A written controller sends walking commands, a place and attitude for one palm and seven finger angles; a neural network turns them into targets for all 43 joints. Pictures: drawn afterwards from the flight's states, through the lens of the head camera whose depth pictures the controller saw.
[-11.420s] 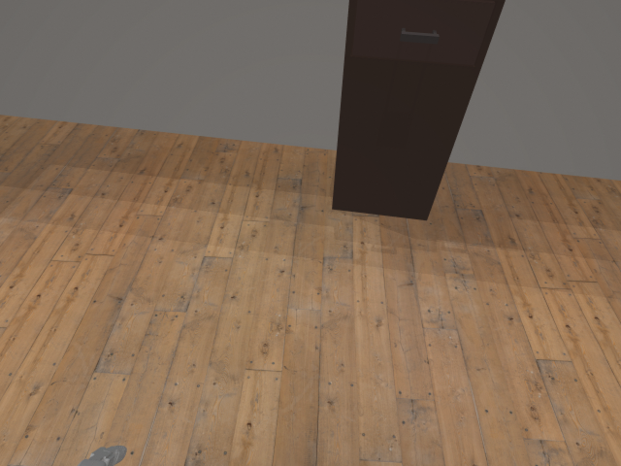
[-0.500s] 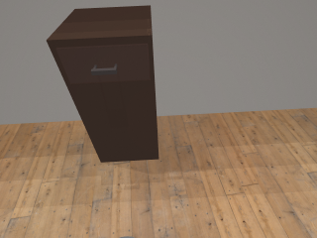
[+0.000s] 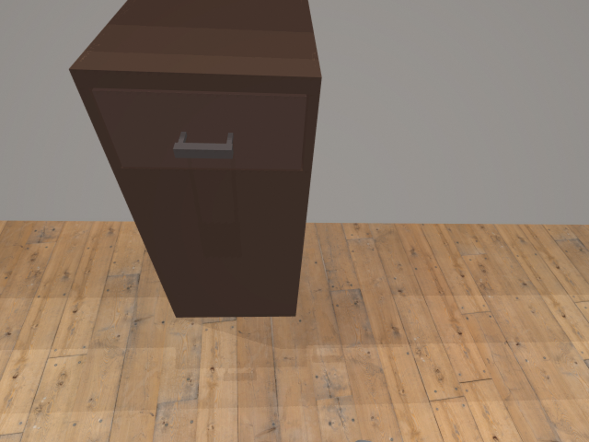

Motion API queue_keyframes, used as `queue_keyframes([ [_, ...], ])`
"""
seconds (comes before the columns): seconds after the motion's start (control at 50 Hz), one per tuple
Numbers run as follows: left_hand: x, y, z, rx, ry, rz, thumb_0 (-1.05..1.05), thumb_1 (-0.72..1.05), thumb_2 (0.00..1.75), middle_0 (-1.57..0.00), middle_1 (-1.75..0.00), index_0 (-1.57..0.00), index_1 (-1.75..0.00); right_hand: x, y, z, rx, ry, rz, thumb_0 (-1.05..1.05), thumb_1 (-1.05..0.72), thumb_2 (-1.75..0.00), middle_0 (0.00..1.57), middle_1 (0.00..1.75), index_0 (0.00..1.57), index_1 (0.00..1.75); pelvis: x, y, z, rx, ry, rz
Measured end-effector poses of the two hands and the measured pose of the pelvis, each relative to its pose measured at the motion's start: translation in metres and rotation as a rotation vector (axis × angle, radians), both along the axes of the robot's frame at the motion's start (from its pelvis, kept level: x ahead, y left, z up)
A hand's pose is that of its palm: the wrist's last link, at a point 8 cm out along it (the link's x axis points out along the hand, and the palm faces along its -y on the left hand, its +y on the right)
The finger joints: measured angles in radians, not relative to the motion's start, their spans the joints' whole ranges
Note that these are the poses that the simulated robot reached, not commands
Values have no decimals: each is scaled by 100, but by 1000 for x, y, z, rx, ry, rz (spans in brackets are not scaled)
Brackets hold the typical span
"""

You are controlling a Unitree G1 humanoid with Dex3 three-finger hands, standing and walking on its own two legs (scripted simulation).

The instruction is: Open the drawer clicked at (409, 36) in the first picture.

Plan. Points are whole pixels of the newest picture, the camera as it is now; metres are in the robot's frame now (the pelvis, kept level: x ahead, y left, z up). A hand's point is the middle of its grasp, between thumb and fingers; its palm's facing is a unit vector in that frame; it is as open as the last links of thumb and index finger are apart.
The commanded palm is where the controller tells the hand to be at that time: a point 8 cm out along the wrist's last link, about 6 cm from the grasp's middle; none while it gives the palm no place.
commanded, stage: take the last steps up to it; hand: left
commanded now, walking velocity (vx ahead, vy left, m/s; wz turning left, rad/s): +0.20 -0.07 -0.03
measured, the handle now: (205, 144) +0.63 +0.23 +0.04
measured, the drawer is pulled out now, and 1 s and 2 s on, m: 0.00 0.00 0.00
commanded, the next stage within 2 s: come to a stop and stand still in 0.14 s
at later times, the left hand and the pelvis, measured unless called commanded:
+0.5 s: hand (234, 403) +0.21 +0.11 -0.15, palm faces +0.04 -0.97 -0.25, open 7.2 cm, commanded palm none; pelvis +0.11 -0.07 +0.00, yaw +1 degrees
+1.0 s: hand out of the picture +0.07 +0.18 -0.17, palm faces +0.09 -0.98 -0.18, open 7.4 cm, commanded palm none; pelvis +0.09 -0.01 +0.01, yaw +1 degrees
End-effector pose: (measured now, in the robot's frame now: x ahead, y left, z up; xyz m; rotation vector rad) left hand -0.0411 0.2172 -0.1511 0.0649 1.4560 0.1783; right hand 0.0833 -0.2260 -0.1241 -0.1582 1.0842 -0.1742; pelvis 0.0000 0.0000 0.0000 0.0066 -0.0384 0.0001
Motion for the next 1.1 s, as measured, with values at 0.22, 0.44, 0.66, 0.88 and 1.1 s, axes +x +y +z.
queue_keyframes([
  [0.22,205,-1,32,84,-335,-126,0,91,90,-19,-30,-19,-30,-37,-19,-21,63,266,-80,0,-92,-90,20,30,20,30,67,-23,2,25,-1,-6],
  [0.44,246,-65,25,93,-282,-132,-1,92,90,-20,-30,-20,-30,-17,-52,-41,115,431,-110,1,-91,-90,20,30,20,30,114,-66,-5,28,3,7],
  [0.66,197,-29,27,144,-202,-67,-1,92,90,-20,-30,-20,-30,59,-69,-28,40,248,-2,1,-91,-90,20,30,20,30,90,-54,0,38,29,17],
  [0.88,131,16,5,66,-113,5,0,91,90,-20,-30,-20,-30,36,-21,-2,-23,197,39,0,-91,-90,20,30,20,30,78,-15,3,-16,37,35],
  [1.1,109,-5,9,24,52,-44,0,91,90,-20,-30,-19,-30,-9,-13,-7,16,327,-54,1,-92,-90,21,30,20,30,89,-24,7,1,64,-1],
])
